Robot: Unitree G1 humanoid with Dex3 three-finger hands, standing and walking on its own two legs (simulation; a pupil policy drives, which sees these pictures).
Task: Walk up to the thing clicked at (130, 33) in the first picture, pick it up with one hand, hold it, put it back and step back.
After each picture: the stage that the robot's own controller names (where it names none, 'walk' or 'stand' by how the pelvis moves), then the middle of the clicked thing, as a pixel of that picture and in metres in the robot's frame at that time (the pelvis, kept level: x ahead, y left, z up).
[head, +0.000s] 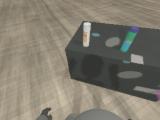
stand; (128, 40) +0.78 -0.35 +0.04
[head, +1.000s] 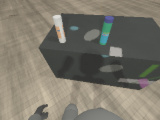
rise first; (105, 31) +0.75 -0.09 +0.07
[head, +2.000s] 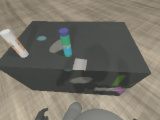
stand; (66, 44) +0.56 +0.25 +0.06
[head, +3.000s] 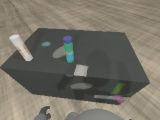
stand; (69, 50) +0.56 +0.21 +0.04
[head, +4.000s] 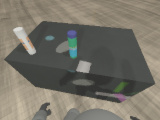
stand; (72, 45) +0.58 +0.17 +0.05
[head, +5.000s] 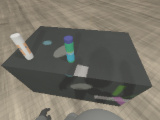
stand; (69, 50) +0.56 +0.19 +0.04
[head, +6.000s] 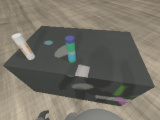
stand; (71, 50) +0.56 +0.19 +0.04
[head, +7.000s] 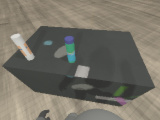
stand; (70, 50) +0.55 +0.19 +0.04
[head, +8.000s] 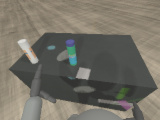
rise first; (72, 53) +0.55 +0.21 +0.04
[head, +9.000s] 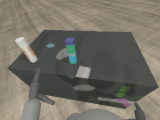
go down; (71, 52) +0.55 +0.21 +0.04
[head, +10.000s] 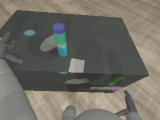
go down; (61, 42) +0.54 +0.19 +0.07
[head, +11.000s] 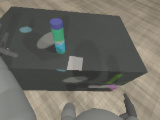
go down; (59, 39) +0.55 +0.20 +0.09
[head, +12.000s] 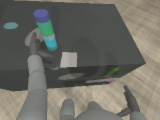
close in; (48, 33) +0.55 +0.23 +0.12
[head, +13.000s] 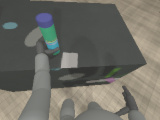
lift; (50, 38) +0.51 +0.21 +0.12
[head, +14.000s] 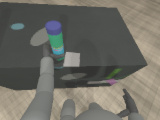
lift; (57, 44) +0.47 +0.18 +0.12
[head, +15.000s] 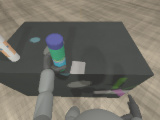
lift; (58, 56) +0.36 +0.19 +0.17
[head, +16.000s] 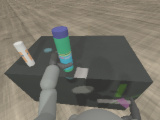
hold; (64, 52) +0.33 +0.16 +0.26
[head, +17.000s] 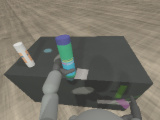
hold; (67, 58) +0.33 +0.15 +0.21
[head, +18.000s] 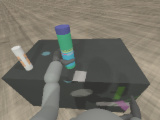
crouch; (66, 49) +0.36 +0.14 +0.27
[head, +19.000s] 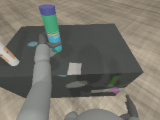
crouch; (52, 32) +0.49 +0.20 +0.25
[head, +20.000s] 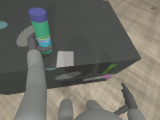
lower; (43, 35) +0.52 +0.22 +0.13
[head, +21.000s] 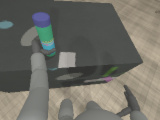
lower; (46, 38) +0.50 +0.22 +0.12
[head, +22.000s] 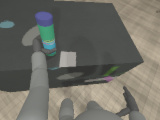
lower; (48, 38) +0.50 +0.21 +0.12
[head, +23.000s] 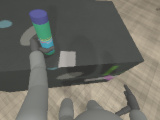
lower; (45, 36) +0.51 +0.22 +0.12
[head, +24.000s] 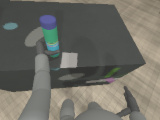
open; (51, 40) +0.50 +0.20 +0.12
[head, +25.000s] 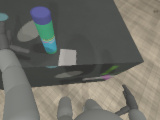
sink last; (47, 35) +0.49 +0.21 +0.13
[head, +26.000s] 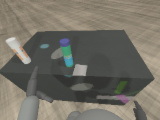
sink last; (67, 54) +0.50 +0.22 +0.08
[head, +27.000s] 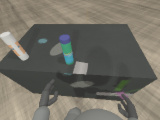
stand; (67, 51) +0.49 +0.21 +0.08
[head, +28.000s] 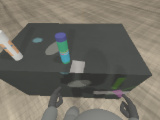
stand; (63, 50) +0.49 +0.22 +0.09
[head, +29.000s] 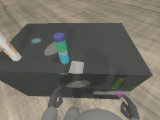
stand; (62, 50) +0.48 +0.23 +0.10
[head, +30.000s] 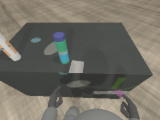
stand; (62, 49) +0.48 +0.23 +0.10
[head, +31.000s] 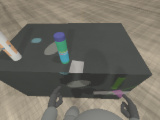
stand; (62, 49) +0.49 +0.23 +0.10
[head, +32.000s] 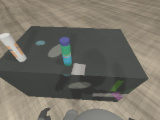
stand; (66, 53) +0.49 +0.21 +0.06
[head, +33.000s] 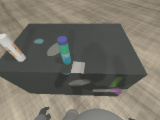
walk; (65, 52) +0.50 +0.22 +0.04
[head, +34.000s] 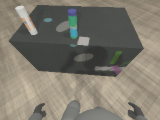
walk; (73, 25) +0.76 +0.22 +0.06
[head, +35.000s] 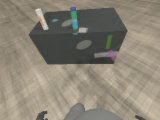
stand; (74, 18) +1.10 +0.28 +0.05
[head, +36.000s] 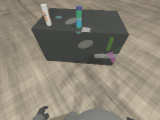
stand; (78, 17) +1.13 +0.21 +0.04
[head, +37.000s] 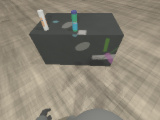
stand; (74, 21) +1.14 +0.24 +0.03
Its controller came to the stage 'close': yes
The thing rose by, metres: 0.23
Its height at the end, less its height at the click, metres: +0.00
